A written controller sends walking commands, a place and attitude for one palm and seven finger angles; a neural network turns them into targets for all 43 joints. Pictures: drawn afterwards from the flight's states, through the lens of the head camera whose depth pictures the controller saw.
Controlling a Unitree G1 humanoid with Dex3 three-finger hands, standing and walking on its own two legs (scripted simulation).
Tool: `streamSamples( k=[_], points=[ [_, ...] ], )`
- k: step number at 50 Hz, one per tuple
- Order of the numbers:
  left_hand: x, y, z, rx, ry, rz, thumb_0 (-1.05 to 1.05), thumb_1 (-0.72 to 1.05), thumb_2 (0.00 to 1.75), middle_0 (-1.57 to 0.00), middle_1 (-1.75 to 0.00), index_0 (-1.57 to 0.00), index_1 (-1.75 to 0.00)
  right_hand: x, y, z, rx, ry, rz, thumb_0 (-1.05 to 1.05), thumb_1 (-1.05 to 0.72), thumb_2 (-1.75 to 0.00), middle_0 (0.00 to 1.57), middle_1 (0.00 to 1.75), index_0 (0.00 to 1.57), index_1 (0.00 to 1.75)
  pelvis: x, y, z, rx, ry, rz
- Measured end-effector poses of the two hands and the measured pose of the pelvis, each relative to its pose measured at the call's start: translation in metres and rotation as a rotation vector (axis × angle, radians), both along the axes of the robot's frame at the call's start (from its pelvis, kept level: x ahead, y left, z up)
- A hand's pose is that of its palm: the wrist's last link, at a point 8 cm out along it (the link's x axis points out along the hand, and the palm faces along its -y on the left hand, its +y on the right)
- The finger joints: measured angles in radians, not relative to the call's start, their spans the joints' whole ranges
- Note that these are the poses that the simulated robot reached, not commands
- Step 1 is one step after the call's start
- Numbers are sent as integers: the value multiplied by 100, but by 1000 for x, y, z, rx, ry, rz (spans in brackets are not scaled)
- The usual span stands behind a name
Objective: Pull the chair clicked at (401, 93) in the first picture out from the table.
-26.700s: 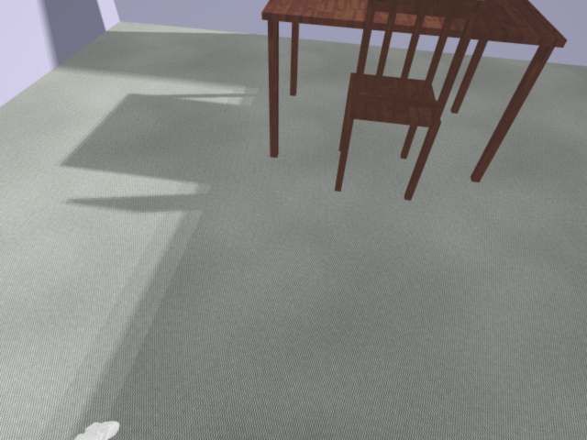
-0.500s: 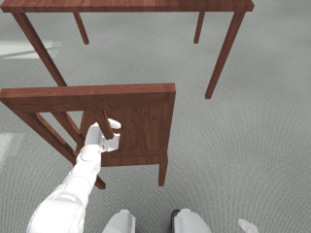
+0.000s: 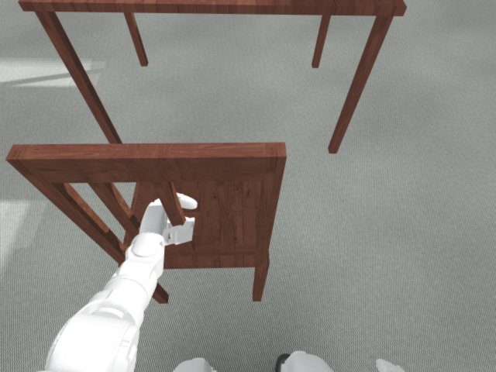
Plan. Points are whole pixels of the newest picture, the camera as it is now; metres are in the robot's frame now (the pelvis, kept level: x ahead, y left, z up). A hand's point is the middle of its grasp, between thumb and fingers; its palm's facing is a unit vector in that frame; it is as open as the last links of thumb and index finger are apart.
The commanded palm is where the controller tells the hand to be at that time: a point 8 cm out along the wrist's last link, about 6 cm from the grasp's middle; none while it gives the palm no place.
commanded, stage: stop walking, hand still on the chair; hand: left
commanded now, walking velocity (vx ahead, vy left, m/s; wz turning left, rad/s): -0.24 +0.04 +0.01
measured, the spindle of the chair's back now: (178, 220) +0.38 +0.14 -0.07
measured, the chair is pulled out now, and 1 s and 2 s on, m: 0.53 0.60 0.60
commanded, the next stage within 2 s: open the thumb and straighten the fingers in 1.00 s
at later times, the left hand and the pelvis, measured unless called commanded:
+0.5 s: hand (186, 265) +0.29 +0.11 -0.06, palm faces -0.03 -0.99 -0.17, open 5.6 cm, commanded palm +0.28 +0.17 -0.04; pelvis +0.01 +0.00 +0.01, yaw -2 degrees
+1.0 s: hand (186, 266) +0.29 +0.11 -0.06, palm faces -0.04 -0.99 -0.17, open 5.7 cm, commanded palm +0.28 +0.17 -0.04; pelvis +0.03 +0.00 +0.01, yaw -2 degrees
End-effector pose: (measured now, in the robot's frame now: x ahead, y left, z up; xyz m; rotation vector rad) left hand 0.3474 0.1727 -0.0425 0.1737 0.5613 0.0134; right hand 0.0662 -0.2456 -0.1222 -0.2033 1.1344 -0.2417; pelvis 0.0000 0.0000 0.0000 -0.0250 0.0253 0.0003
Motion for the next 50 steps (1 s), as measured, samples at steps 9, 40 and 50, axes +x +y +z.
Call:
streamSamples(
  k=[9, 40, 50],
  points=[
    [-26, -4, 0, 8, -7, 24, 8, 63, 78, -30, -123, -49, -145, -19, -26, 5, -45, -31, -15, 0, -91, -90, 20, 30, 21, 30, -26, -9, -2, 19, -15, -14],
    [-72, -6, 1, 1, 11, -21, 7, 64, 75, -27, -125, -49, -145, 90, 19, 36, 18, -254, 51, 0, -91, -90, 20, 30, 21, 30, 29, 6, 13, 27, -47, -38],
    [-72, -7, 1, -1, 15, -8, 8, 64, 76, -27, -125, -49, -145, 81, 3, 38, -13, -211, 27, 0, -91, -90, 20, 30, 21, 30, 31, 2, 14, 26, -46, -35]
  ],
)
